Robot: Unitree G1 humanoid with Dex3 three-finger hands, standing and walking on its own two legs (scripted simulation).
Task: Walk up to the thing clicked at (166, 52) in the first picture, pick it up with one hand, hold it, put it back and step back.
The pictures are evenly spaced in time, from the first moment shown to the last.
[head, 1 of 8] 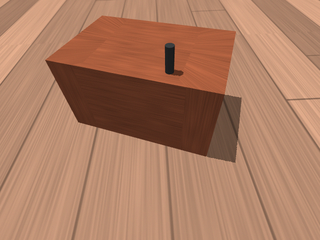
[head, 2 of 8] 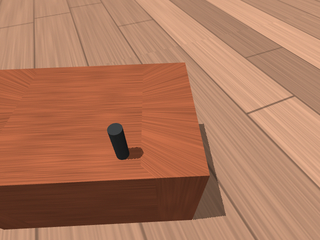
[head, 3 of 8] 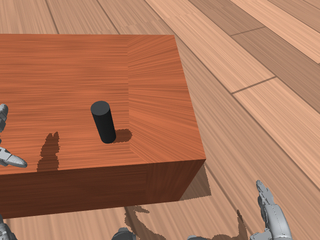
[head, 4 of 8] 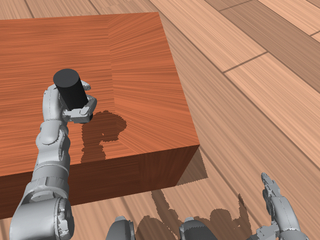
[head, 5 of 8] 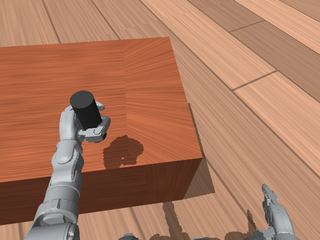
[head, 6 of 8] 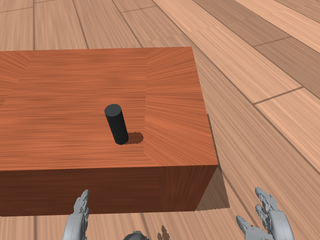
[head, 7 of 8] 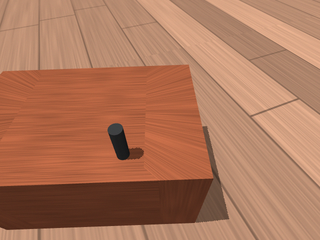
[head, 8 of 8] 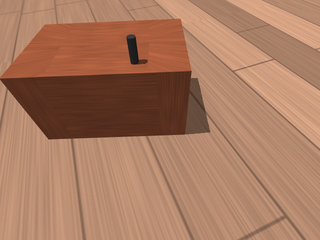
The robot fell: no
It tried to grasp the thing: yes
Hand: left
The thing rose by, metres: 0.24
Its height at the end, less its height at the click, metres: +0.00
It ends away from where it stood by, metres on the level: 0.01
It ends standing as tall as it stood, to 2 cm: yes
